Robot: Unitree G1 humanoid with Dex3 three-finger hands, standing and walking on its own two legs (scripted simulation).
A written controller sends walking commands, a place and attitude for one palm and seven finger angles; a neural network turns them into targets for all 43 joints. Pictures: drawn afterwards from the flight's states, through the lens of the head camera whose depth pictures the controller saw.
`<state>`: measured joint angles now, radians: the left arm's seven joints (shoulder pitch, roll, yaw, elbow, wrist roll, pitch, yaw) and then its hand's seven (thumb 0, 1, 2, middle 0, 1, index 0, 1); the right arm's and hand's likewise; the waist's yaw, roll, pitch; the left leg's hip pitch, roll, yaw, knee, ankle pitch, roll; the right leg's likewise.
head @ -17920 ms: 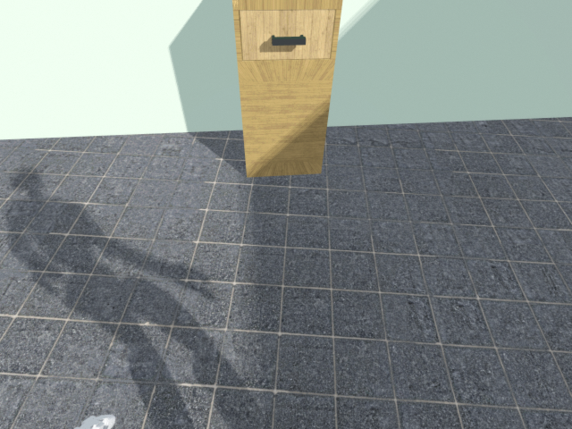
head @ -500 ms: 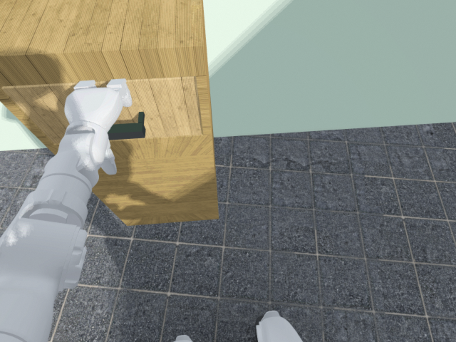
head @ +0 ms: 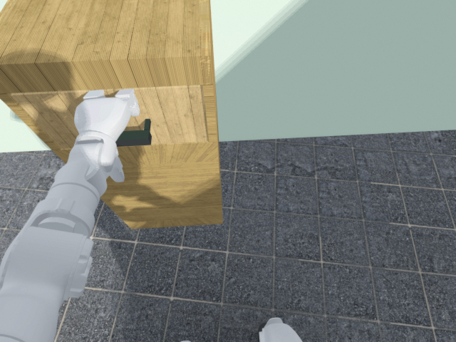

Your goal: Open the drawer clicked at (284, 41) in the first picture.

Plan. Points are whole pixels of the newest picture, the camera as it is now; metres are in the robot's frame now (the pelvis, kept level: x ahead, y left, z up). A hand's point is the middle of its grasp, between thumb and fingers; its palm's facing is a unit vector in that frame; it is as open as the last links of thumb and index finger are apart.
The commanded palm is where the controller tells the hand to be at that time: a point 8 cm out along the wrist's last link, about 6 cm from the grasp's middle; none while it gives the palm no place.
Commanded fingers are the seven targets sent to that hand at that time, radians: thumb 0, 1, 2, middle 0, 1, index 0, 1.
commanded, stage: lower the fingers behind the handle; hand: left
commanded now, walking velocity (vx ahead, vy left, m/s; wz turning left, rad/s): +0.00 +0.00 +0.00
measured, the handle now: (120, 131) +0.54 +0.20 -0.02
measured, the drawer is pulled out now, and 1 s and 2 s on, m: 0.00 0.00 0.00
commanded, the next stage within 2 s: lift the fingers back up to retry in 1.56 s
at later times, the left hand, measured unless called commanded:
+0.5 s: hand (126, 145) +0.49 +0.17 +0.00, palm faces -0.07 -0.03 -1.00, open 13.7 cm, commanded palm +0.48 +0.18 +0.06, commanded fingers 0.00 -0.50 0.30 -0.30 -1.20 -0.30 -1.20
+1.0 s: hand (127, 146) +0.49 +0.17 -0.01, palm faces -0.04 -0.01 -1.00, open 13.8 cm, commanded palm +0.48 +0.19 +0.02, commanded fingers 0.00 -0.50 0.30 -0.30 -1.20 -0.30 -1.20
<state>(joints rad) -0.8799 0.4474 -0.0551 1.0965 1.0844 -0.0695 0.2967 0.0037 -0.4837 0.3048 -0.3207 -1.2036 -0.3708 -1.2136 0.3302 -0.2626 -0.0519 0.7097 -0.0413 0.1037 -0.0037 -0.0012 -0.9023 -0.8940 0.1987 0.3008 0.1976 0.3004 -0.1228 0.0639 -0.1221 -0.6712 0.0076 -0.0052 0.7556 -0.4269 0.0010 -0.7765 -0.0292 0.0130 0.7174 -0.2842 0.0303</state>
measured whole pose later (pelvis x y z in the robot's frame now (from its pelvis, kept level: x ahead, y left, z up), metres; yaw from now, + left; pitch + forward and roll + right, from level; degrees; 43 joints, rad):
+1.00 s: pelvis -0.04 +0.00 -0.04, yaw +0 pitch +25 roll +0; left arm -1.01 0.48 -0.05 1.21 1.11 -0.04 0.36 0.00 -0.48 0.30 -0.32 -1.20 -0.30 -1.27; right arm 0.33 -0.28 -0.03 0.70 -0.05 0.06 0.00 0.00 -0.90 -0.89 0.20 0.30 0.20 0.30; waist -0.17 0.05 -0.15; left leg -0.94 0.00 -0.01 0.99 -0.48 0.00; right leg -1.05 -0.03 0.02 0.94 -0.32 0.03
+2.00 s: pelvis -0.04 +0.00 -0.03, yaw +0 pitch +24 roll +0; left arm -0.97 0.51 -0.03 1.11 1.08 -0.05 0.28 0.00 -0.48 0.30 -0.32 -1.20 -0.30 -1.22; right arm 0.37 -0.27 -0.03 0.70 -0.03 0.05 -0.02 0.00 -0.90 -0.89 0.20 0.30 0.20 0.30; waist -0.17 0.07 -0.13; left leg -0.92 0.01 -0.01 0.96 -0.46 0.00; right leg -1.02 -0.02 0.02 0.89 -0.30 0.03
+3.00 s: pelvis +0.00 +0.00 +0.00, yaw +0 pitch +18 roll -1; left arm -0.84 0.41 -0.11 1.03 1.07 -0.08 0.27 0.00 -0.48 0.30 -0.32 -1.20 -0.32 -1.20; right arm 0.36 -0.26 -0.07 0.73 -0.03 0.09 -0.01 0.00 -0.90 -0.89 0.20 0.30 0.20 0.30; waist -0.10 0.07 -0.12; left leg -0.63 0.00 -0.01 0.74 -0.42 0.00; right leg -0.73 -0.03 0.01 0.69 -0.28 0.03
